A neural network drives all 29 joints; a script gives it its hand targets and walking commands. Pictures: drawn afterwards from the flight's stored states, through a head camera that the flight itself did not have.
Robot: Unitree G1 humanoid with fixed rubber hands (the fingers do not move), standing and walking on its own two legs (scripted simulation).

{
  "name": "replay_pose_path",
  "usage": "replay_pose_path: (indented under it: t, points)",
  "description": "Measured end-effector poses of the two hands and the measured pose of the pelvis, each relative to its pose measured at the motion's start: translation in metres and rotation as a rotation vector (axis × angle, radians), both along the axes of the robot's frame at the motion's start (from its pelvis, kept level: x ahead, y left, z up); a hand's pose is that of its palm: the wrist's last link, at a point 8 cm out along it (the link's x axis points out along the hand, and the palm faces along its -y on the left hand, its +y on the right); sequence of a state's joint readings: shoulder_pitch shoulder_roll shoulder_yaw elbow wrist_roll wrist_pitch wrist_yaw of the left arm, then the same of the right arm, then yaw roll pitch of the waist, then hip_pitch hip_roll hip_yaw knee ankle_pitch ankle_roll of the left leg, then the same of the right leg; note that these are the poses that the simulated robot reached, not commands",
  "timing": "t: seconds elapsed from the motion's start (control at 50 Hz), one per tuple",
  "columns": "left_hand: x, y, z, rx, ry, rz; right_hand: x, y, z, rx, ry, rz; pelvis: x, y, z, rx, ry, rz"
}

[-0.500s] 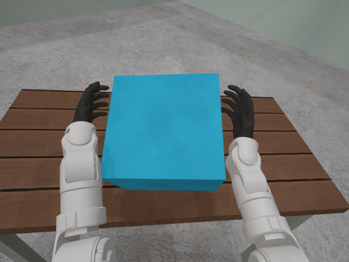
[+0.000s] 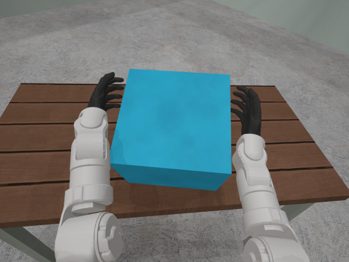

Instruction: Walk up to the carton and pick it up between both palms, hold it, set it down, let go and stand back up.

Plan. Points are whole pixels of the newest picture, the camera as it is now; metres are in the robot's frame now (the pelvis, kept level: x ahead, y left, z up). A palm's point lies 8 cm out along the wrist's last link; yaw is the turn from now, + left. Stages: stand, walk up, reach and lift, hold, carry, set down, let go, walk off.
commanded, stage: set down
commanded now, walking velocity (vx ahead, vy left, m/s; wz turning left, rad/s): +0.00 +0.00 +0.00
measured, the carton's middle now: (175, 132) +0.41 -0.06 +0.06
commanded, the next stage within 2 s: none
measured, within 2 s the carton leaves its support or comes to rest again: rests again in 1.02 s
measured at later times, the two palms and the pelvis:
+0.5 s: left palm (105, 105) +0.45 +0.11 +0.13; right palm (245, 134) +0.35 -0.21 +0.12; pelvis +0.01 +0.00 +0.00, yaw +0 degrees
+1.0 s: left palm (109, 103) +0.47 +0.10 +0.12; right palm (243, 135) +0.35 -0.21 +0.10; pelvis +0.02 +0.00 +0.00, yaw -1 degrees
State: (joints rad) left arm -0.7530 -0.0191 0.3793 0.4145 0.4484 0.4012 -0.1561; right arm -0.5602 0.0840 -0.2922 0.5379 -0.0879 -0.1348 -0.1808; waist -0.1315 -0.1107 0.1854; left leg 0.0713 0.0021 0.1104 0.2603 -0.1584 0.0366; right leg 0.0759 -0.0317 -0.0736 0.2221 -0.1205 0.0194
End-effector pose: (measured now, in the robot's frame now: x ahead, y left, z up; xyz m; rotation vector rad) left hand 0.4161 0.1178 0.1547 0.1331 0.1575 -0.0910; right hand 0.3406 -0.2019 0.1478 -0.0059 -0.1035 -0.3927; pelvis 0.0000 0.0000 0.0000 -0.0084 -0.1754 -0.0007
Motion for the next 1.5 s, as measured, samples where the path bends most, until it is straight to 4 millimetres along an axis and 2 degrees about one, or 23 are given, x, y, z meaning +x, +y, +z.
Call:
replay_pose_path:
  t: [0.12,0.34,0.52,0.62,1.16,1.5]
  points:
    - [0.011,-0.007,-0.007,-0.013,0.002,-0.023,0.002,-0.006,-0.007,0.001,0.031,-0.023,0.005,-0.002,0.0,0.0,0.007,-0.008]
    - [0.02,-0.005,-0.014,-0.024,-0.011,-0.044,0.005,-0.001,-0.013,-0.004,0.042,-0.041,0.008,-0.002,0.0,-0.003,0.015,-0.006]
    - [0.03,-0.011,-0.021,-0.019,0.02,-0.076,0.005,-0.004,-0.033,0.026,0.092,-0.076,0.011,0.002,0.0,-0.006,0.045,-0.01]
    - [0.037,-0.012,-0.025,-0.016,0.028,-0.088,0.007,-0.005,-0.037,0.031,0.099,-0.089,0.012,0.003,0.0,-0.006,0.058,-0.013]
    - [0.059,-0.018,-0.039,-0.023,0.106,-0.153,0.016,-0.008,-0.049,0.05,0.162,-0.12,0.019,0.004,0.0,-0.006,0.11,-0.019]
    - [0.061,-0.018,-0.039,-0.018,0.105,-0.174,0.012,-0.007,-0.05,0.047,0.151,-0.136,0.015,0.006,0.0,-0.002,0.141,-0.026]
